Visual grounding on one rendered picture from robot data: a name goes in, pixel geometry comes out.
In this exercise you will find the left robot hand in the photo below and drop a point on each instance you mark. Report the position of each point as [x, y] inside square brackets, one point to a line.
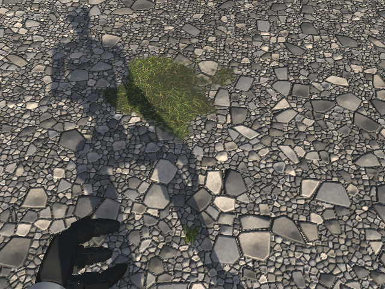
[64, 256]

